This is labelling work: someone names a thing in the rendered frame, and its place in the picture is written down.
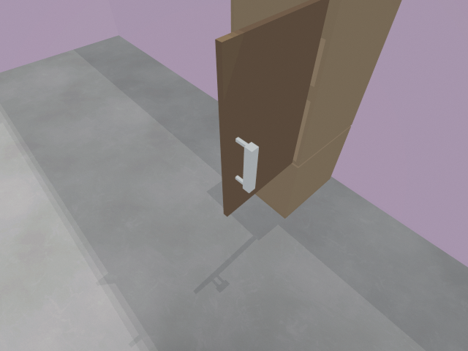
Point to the handle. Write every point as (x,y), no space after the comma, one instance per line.
(250,165)

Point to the cupboard door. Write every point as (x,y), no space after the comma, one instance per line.
(264,72)

